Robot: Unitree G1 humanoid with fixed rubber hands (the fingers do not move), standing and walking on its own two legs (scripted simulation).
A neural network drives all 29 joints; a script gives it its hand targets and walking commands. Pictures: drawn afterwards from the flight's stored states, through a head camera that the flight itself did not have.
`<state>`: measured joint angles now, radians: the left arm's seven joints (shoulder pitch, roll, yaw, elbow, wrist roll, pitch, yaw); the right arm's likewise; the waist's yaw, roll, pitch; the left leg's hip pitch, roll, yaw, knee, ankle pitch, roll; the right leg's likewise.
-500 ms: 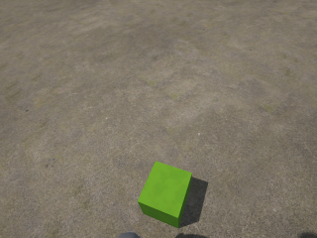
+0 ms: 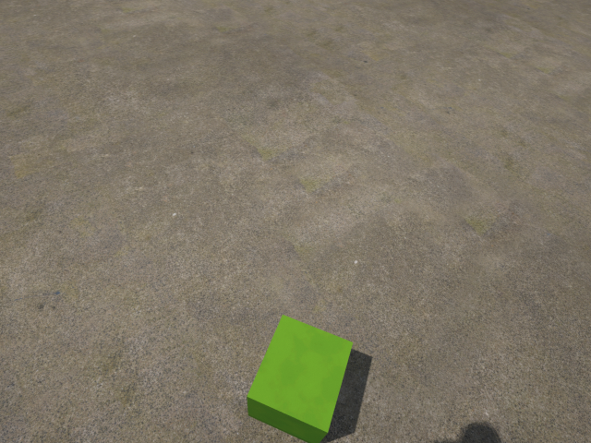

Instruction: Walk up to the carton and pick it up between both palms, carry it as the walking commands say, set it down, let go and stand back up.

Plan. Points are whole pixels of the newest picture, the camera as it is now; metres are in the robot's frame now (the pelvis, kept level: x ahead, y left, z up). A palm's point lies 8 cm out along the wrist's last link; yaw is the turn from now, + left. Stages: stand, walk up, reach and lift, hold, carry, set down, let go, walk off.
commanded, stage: walk up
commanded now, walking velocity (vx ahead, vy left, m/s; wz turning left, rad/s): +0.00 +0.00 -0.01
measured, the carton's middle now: (299, 379) +0.41 -0.05 -0.67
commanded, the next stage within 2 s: none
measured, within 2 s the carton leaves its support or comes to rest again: neither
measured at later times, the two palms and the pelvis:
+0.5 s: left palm out of the picture -0.01 +0.19 -0.15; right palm out of the picture -0.03 -0.26 -0.15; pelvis -0.01 -0.03 +0.00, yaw +0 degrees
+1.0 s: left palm out of the picture -0.07 +0.27 -0.09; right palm out of the picture +0.00 -0.26 -0.16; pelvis -0.01 +0.00 +0.00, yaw -8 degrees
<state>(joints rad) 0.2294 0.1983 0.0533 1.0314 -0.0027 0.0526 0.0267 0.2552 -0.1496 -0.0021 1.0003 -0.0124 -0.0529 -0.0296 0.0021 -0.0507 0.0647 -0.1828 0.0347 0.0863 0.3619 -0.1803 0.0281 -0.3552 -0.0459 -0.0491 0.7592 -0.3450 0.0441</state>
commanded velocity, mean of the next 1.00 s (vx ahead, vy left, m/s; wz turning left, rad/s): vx -0.01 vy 0.08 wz -0.12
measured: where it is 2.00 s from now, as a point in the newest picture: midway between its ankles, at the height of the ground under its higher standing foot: outside the picture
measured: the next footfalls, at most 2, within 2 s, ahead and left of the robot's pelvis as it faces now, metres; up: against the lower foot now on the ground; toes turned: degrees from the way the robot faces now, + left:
right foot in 0.10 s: +0.02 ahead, -0.12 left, +0.00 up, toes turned -4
left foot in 1.22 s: +0.06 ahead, +0.22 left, +0.00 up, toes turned -9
